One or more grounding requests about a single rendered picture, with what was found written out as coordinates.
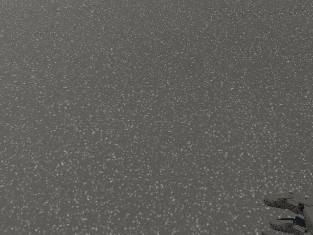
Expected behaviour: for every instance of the robot right hand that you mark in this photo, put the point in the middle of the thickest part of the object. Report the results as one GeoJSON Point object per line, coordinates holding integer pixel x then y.
{"type": "Point", "coordinates": [294, 203]}

